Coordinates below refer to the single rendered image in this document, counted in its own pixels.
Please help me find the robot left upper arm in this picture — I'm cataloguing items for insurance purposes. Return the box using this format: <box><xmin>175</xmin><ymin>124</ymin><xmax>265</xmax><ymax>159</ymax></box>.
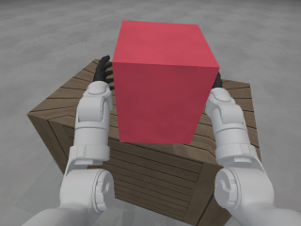
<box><xmin>22</xmin><ymin>169</ymin><xmax>116</xmax><ymax>226</ymax></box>

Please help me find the robot left forearm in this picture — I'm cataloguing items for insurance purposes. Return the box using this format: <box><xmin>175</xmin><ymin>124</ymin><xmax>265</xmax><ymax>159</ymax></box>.
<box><xmin>59</xmin><ymin>81</ymin><xmax>113</xmax><ymax>203</ymax></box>

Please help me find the left robot hand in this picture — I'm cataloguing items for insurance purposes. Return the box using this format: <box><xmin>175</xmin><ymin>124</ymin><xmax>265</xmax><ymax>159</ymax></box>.
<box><xmin>92</xmin><ymin>56</ymin><xmax>115</xmax><ymax>90</ymax></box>

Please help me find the carton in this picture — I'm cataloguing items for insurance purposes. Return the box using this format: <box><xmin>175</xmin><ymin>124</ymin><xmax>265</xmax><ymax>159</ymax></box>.
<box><xmin>112</xmin><ymin>20</ymin><xmax>220</xmax><ymax>144</ymax></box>

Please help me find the robot right upper arm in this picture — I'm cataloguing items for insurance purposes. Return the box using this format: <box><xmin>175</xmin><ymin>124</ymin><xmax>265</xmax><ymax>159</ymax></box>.
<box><xmin>214</xmin><ymin>167</ymin><xmax>301</xmax><ymax>226</ymax></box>

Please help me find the right robot hand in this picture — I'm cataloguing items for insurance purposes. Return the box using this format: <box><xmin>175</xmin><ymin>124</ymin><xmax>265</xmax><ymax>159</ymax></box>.
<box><xmin>212</xmin><ymin>72</ymin><xmax>223</xmax><ymax>89</ymax></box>

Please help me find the pedestal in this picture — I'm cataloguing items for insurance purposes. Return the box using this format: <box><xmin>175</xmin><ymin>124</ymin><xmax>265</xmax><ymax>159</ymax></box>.
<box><xmin>26</xmin><ymin>58</ymin><xmax>261</xmax><ymax>226</ymax></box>

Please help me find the robot right forearm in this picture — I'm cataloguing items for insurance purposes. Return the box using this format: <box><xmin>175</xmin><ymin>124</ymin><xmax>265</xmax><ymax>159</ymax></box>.
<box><xmin>205</xmin><ymin>88</ymin><xmax>275</xmax><ymax>199</ymax></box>

